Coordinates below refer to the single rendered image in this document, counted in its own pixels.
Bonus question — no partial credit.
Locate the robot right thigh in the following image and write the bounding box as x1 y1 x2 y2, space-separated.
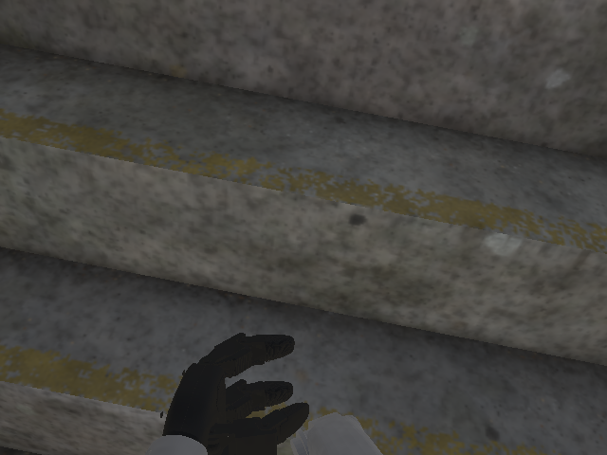
290 412 383 455

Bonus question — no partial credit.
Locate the left robot hand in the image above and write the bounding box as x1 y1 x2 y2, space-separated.
160 333 309 455

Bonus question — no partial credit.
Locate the robot left forearm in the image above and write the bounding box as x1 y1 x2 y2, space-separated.
145 435 208 455

